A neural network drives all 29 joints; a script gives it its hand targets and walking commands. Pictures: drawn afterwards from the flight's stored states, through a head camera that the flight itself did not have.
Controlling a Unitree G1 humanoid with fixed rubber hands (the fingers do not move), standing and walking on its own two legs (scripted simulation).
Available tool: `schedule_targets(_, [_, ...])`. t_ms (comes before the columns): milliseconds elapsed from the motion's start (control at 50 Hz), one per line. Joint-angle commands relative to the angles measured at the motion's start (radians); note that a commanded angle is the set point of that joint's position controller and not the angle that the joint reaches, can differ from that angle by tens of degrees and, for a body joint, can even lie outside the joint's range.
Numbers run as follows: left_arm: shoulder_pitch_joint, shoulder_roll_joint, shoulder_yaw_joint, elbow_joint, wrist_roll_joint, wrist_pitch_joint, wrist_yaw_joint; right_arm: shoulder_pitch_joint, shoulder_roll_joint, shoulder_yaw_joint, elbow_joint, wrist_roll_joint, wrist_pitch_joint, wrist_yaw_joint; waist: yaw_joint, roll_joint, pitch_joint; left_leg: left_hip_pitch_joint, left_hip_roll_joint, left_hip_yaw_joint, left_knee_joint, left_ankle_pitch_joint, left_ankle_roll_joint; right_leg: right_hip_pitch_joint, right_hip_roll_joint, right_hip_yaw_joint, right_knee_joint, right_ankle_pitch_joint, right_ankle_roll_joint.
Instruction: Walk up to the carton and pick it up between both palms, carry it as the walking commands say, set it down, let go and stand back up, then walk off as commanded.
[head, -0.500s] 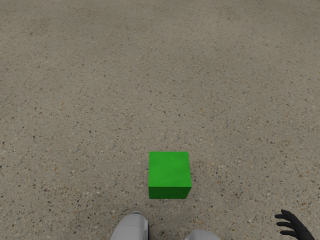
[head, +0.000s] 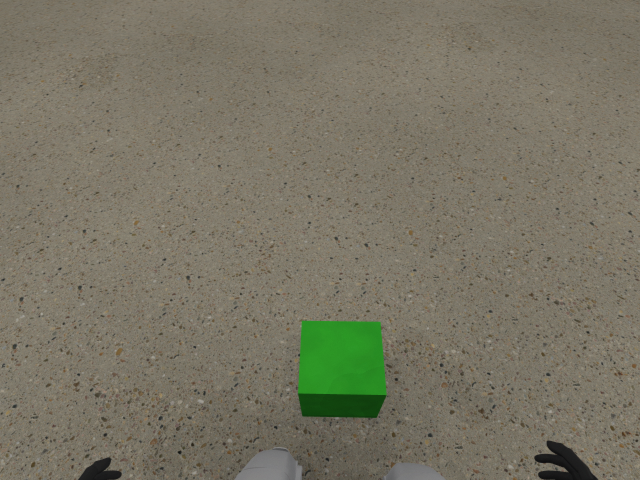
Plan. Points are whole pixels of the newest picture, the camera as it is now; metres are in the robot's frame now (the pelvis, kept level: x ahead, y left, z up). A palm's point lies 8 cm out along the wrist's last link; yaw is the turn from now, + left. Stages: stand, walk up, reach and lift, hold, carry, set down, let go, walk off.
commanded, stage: walk up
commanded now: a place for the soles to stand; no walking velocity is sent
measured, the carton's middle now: (340, 370) +0.44 -0.04 -0.63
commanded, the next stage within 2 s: stand in 0.92 s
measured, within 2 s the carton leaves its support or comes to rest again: neither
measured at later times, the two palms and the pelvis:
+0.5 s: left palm out of the picture +0.11 +0.32 -0.10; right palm (571, 458) +0.14 -0.29 -0.09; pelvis +0.02 +0.01 +0.02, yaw +3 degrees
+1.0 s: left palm out of the picture +0.11 +0.30 -0.09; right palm (568, 436) +0.17 -0.30 -0.08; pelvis +0.04 -0.01 +0.02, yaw +3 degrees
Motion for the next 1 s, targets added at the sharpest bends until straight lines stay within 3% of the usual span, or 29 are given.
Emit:
schedule_targets(0, [-0.051, 0.238, 0.05, -0.034, -0.005, -0.014, 0.014, -0.026, -0.22, -0.04, -0.036, 0.004, -0.016, -0.011, -0.005, -0.045, -0.147, 0.064, 0.048, -0.063, -0.088, 0.212, 0.065, 0.045, -0.164, 0.196, -0.233, 0.141, -0.108])
schedule_targets(40, [-0.084, 0.228, 0.046, -0.034, -0.006, -0.007, 0.014, -0.027, -0.223, -0.04, -0.026, 0.004, -0.016, -0.01, -0.008, -0.049, -0.141, 0.07, 0.058, -0.082, -0.113, 0.233, 0.074, 0.045, -0.145, 0.157, -0.223, 0.125, -0.093])
schedule_targets(140, [-0.114, 0.191, 0.039, -0.016, -0.013, 0.01, 0.009, -0.063, -0.239, -0.033, -0.012, -0.002, -0.019, -0.012, 0.01, 0.035, -0.152, 0.029, 0.119, -0.214, -0.237, 0.198, 0.111, 0.103, -0.061, 0.096, -0.168, 0.036, -0.056])
schedule_targets(180, [-0.112, 0.184, 0.039, -0.003, -0.013, 0.011, 0.008, -0.079, -0.236, -0.029, -0.009, -0.004, -0.02, -0.012, 0.017, 0.051, -0.155, 0.02, 0.126, -0.225, -0.262, 0.19, 0.11, 0.13, -0.052, 0.092, -0.187, 0.021, -0.056])
schedule_targets(260, [-0.129, 0.196, 0.043, 0.015, -0.006, 0.006, 0.005, -0.085, -0.223, -0.024, 0.0, -0.004, -0.018, -0.012, 0.01, 0.037, -0.163, 0.042, 0.095, -0.159, -0.231, 0.239, 0.079, 0.155, -0.096, 0.112, -0.257, 0.082, -0.067])
schedule_targets(360, [-0.155, 0.195, 0.044, 0.018, -0.001, 0.003, 0.006, -0.083, -0.213, -0.026, 0.004, -0.002, -0.015, -0.01, -0.003, 0.004, -0.171, 0.089, 0.08, -0.123, -0.215, 0.284, 0.068, 0.15, -0.125, 0.107, -0.294, 0.123, -0.07])
schedule_targets(620, [-0.136, 0.175, 0.047, 0.031, 0.0, 0.009, 0.004, -0.095, -0.207, -0.028, -0.006, -0.006, -0.006, -0.011, 0.001, 0.019, -0.177, 0.118, 0.093, -0.152, -0.269, 0.3, 0.07, 0.181, -0.1, 0.078, -0.311, 0.121, -0.057])
schedule_targets(640, [-0.132, 0.158, 0.042, 0.035, 0.0, 0.018, -0.001, -0.098, -0.196, -0.023, -0.002, -0.003, -0.016, -0.018, -0.001, -0.01, -0.182, 0.138, 0.105, -0.159, -0.283, 0.28, 0.065, 0.165, -0.085, 0.072, -0.317, 0.105, -0.059])
schedule_targets(720, [-0.122, 0.15, 0.042, 0.046, -0.002, 0.024, -0.006, -0.114, -0.205, -0.02, 0.002, -0.006, -0.022, -0.023, 0.006, 0.04, -0.177, 0.129, 0.116, -0.175, -0.319, 0.265, 0.062, 0.191, -0.073, 0.074, -0.327, 0.11, -0.05])
schedule_targets(860, [-0.124, 0.155, 0.047, 0.054, -0.001, 0.022, -0.005, -0.109, -0.189, -0.016, 0.015, -0.004, -0.023, -0.027, 0.001, 0.006, -0.177, 0.163, 0.102, -0.114, -0.297, 0.368, 0.045, 0.219, -0.098, 0.076, -0.372, 0.213, -0.053])
schedule_targets(980, [-0.13, 0.152, 0.052, 0.05, 0.001, 0.026, -0.004, -0.107, -0.182, -0.018, 0.022, -0.006, -0.019, -0.029, -0.002, 0.001, -0.165, 0.164, 0.099, -0.089, -0.299, 0.371, 0.042, 0.219, -0.104, 0.074, -0.384, 0.213, -0.054])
